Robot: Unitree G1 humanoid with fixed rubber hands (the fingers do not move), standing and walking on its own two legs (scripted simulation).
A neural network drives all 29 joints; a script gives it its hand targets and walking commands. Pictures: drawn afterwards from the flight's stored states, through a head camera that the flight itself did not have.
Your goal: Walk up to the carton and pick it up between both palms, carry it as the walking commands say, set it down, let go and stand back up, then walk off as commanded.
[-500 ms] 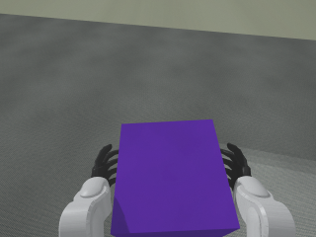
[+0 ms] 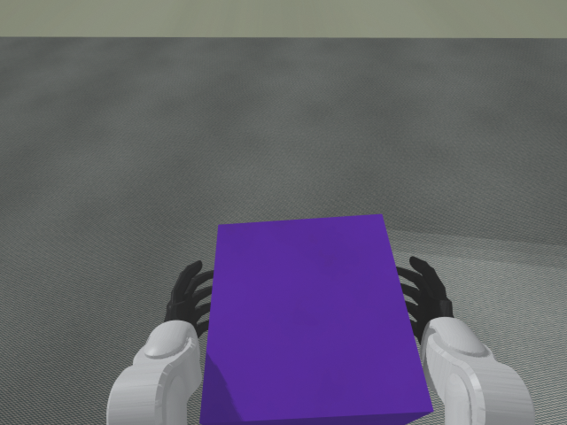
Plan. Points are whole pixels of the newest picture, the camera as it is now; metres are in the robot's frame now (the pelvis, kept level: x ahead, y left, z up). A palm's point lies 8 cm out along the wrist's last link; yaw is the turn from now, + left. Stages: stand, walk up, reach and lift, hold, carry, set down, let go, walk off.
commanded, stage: carry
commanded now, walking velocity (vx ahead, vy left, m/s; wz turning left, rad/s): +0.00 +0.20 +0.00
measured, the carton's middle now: (307, 339) +0.25 -0.01 +0.01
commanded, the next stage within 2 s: none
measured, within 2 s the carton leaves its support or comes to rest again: neither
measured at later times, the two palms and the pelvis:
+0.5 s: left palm (53, 386) +0.18 +0.27 +0.08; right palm (321, 397) +0.16 -0.02 +0.07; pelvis -0.06 +0.14 -0.01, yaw -2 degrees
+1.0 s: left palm out of the picture +0.11 +0.45 +0.07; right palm out of the picture +0.11 +0.16 +0.08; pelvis -0.12 +0.30 -0.01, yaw -1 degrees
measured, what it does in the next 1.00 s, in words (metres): steps to the left: left foot, then right foot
